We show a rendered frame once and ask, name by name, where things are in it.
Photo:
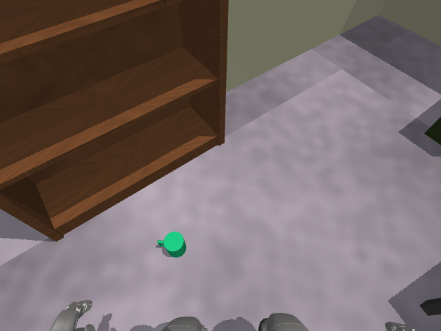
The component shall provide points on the mug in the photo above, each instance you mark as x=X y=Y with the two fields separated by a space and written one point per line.
x=174 y=244

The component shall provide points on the left robot hand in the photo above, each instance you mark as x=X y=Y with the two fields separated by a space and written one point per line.
x=67 y=319

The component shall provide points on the bookshelf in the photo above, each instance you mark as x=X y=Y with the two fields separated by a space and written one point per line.
x=101 y=98

